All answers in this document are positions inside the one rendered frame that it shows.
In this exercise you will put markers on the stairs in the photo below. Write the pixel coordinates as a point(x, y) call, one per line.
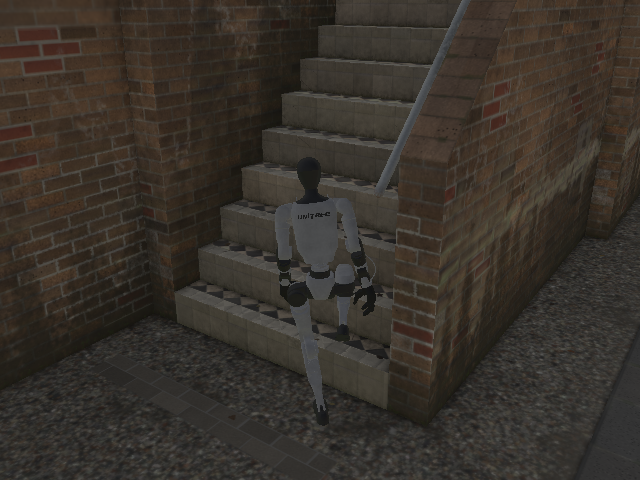
point(354, 100)

